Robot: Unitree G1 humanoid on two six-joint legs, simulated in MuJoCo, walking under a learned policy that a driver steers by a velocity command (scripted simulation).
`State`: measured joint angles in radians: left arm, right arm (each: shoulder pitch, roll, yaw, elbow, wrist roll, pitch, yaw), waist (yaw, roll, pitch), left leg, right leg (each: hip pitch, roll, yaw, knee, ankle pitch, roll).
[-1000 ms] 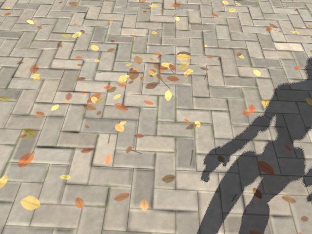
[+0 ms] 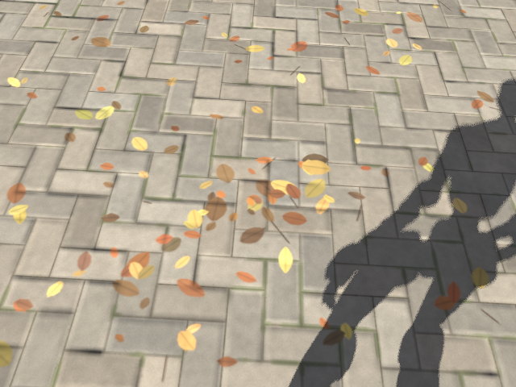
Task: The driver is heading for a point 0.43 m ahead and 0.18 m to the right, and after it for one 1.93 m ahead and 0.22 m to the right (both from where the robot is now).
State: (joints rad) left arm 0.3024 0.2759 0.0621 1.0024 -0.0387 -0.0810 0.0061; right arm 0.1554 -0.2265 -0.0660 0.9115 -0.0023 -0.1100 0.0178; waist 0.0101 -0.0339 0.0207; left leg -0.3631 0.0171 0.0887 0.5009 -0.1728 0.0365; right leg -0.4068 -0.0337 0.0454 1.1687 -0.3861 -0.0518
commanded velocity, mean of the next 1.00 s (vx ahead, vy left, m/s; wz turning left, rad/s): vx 0.32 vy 0.00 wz -0.33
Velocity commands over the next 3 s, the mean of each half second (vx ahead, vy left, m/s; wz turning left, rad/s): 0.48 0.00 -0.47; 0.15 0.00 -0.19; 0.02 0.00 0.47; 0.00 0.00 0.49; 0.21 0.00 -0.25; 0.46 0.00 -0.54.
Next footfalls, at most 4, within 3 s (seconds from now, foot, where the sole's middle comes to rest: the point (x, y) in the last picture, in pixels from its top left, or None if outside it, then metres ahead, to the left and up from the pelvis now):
0.44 right None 0.38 -0.16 -0.77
0.88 left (269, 339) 0.60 -0.02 -0.77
1.22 right None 0.46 -0.24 -0.77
1.68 left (249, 382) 0.49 0.03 -0.77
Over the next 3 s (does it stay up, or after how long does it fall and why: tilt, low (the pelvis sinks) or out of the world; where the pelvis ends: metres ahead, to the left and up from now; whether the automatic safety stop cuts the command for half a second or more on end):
stays up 0.79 -0.19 0.01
